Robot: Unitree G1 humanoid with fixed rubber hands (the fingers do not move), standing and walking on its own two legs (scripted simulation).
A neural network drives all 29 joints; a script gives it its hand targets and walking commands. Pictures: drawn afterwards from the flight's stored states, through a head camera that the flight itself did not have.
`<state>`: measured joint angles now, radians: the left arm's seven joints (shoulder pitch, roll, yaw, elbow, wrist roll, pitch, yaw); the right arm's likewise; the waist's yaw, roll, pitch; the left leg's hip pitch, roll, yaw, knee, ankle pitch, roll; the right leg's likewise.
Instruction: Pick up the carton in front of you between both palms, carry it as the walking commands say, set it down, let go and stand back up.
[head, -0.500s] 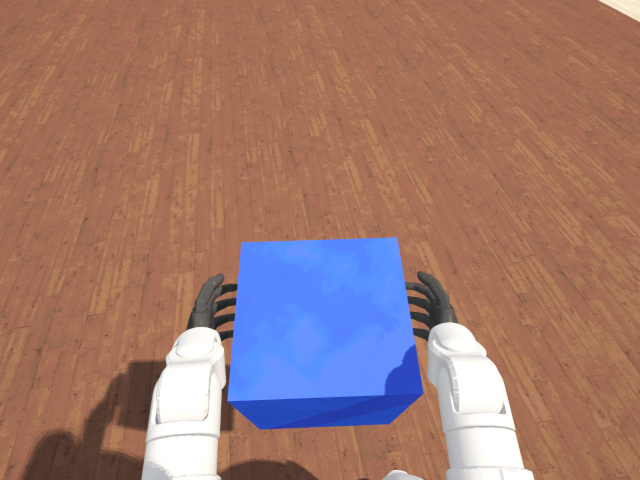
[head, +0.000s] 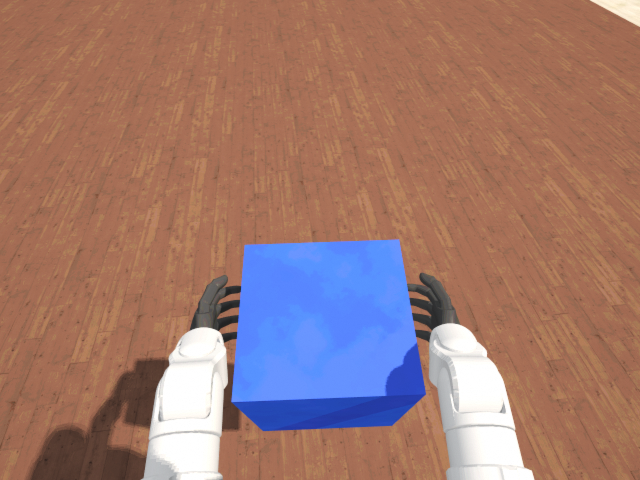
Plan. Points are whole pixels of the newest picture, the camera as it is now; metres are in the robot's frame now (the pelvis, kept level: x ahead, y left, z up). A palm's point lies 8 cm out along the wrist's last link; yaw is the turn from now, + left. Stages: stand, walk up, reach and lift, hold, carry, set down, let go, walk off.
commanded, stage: carry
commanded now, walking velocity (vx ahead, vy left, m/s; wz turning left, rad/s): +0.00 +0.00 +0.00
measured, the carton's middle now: (325, 343) +0.32 +0.00 -0.05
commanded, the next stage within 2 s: hold in 1.68 s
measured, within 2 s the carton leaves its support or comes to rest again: neither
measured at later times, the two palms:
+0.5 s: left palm (217, 309) +0.33 +0.15 +0.03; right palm (436, 312) +0.32 -0.15 +0.03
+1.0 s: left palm (211, 334) +0.29 +0.15 +0.04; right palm (446, 338) +0.28 -0.15 +0.04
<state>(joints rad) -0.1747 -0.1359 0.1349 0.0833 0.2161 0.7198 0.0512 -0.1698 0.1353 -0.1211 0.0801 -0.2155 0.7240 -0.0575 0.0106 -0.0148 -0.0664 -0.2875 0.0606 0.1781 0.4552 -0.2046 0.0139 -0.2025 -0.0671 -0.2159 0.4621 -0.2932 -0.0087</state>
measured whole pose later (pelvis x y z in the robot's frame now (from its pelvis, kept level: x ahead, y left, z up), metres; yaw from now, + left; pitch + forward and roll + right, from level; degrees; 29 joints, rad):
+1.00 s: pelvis +0.00 +0.00 +0.00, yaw -1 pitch +2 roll +0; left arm -0.22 -0.14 0.17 0.19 0.25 0.73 0.04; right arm -0.21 0.14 -0.16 0.19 -0.24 0.74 -0.05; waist 0.00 0.00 -0.11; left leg -0.29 0.07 0.19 0.50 -0.23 0.01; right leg -0.21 -0.07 -0.20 0.50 -0.31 0.00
